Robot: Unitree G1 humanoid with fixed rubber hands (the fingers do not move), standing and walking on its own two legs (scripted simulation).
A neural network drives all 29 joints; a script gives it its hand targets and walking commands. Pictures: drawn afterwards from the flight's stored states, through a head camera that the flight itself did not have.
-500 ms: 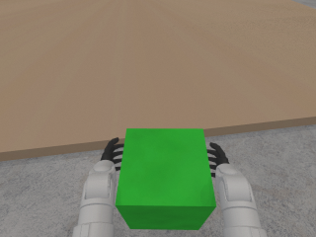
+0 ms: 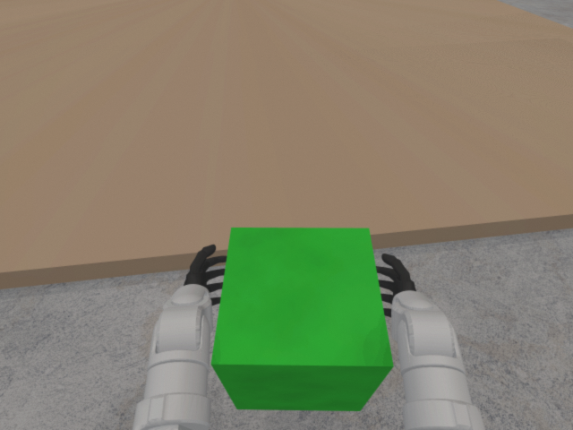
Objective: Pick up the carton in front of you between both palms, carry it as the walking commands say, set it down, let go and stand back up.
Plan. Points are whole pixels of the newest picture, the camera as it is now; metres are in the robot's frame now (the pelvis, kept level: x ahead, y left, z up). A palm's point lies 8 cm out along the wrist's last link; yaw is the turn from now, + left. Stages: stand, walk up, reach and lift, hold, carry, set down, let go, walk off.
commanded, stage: carry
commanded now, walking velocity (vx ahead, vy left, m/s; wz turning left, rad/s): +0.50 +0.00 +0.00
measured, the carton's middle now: (299, 324) +0.30 +0.00 -0.03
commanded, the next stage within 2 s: none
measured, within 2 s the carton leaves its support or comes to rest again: neither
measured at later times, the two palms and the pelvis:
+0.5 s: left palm (188, 236) +0.39 +0.18 +0.08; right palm (376, 227) +0.40 -0.12 +0.09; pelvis +0.15 +0.01 -0.01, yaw +4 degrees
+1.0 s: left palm (223, 134) +0.69 +0.17 +0.09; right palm (357, 134) +0.70 -0.13 +0.09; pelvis +0.44 +0.00 -0.03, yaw +3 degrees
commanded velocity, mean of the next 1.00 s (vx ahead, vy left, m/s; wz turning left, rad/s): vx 0.50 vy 0.00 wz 0.00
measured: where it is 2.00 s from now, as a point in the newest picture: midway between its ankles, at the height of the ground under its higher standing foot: (291, 278)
